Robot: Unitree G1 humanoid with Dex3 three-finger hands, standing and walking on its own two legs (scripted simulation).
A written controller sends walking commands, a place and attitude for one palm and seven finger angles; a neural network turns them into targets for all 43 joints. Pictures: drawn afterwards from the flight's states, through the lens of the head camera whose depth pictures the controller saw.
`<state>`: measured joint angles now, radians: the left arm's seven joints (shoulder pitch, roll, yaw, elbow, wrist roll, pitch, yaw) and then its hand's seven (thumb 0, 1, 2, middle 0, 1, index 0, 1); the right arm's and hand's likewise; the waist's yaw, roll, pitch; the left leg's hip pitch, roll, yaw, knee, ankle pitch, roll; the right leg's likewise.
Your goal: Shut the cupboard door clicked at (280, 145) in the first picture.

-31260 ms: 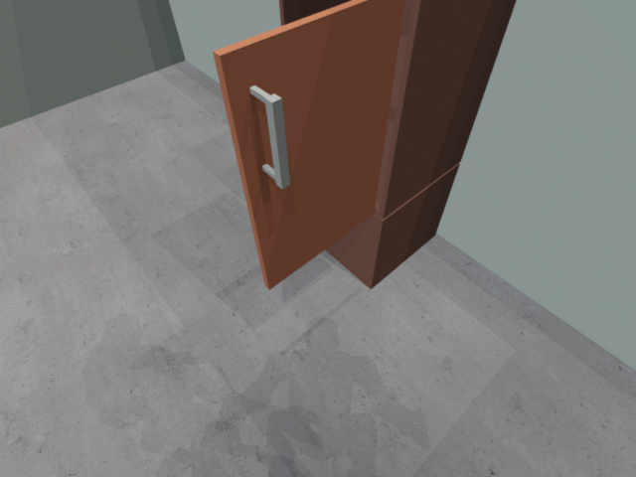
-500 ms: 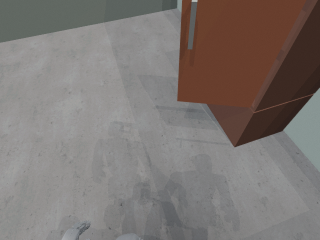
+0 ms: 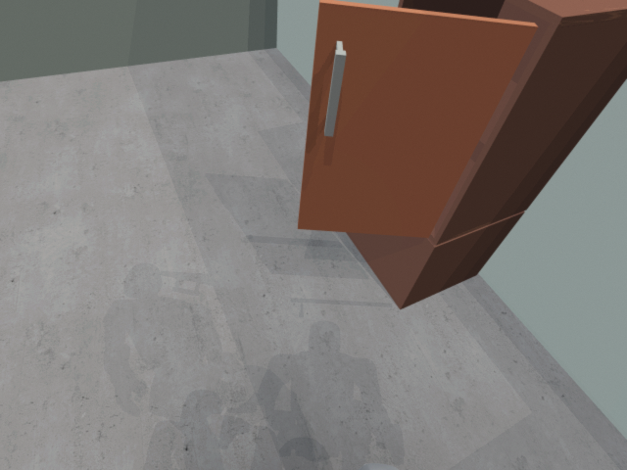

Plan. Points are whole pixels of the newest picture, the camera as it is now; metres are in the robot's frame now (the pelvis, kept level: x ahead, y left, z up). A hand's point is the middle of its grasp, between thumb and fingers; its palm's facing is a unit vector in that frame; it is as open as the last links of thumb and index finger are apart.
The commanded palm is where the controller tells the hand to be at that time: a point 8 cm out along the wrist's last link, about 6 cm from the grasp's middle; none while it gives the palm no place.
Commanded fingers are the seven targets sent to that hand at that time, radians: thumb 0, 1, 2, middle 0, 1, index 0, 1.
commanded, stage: take the last steps up to it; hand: left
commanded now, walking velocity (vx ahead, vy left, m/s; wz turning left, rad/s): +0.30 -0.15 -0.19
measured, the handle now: (333, 91) +0.75 +0.00 +0.09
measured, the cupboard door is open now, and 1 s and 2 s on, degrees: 63 63 63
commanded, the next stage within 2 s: come to a stop and stand still in 0.70 s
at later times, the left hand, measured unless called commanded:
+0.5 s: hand (270, 429) +0.21 +0.06 -0.17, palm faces -0.04 -0.98 -0.20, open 7.2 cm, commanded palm none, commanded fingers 0.00 0.90 0.90 -0.20 -0.30 -0.20 -0.30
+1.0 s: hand (303, 368) +0.32 +0.02 -0.19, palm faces +0.00 -0.98 -0.21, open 7.3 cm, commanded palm none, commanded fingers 0.00 0.90 0.90 -0.20 -0.30 -0.20 -0.30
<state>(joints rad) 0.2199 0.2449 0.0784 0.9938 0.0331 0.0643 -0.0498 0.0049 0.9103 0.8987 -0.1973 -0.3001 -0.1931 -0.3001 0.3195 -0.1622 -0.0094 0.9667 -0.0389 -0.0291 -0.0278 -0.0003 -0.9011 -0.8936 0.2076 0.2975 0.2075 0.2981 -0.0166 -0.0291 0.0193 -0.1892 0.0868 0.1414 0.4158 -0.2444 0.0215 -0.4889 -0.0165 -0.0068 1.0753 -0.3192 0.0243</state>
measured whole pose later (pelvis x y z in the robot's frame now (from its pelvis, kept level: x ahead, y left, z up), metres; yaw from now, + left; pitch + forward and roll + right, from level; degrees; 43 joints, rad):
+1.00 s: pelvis +0.28 -0.17 -0.02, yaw -1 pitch -1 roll +1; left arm 0.22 0.20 0.03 1.06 0.02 0.00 0.01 0.01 0.93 0.90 -0.20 -0.30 -0.19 -0.30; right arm 0.27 -0.17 -0.03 1.07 -0.01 0.02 -0.02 0.00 -0.92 -0.89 0.21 0.30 0.21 0.30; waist 0.01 -0.03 0.06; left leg -0.22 0.05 0.12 0.55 -0.31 -0.02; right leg -0.31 -0.07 0.00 0.55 -0.22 0.04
